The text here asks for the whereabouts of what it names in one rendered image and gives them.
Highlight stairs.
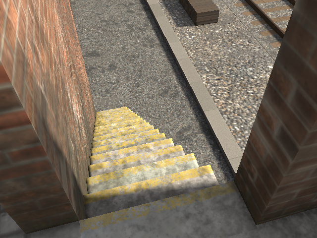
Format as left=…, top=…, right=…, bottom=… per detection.
left=83, top=107, right=219, bottom=219

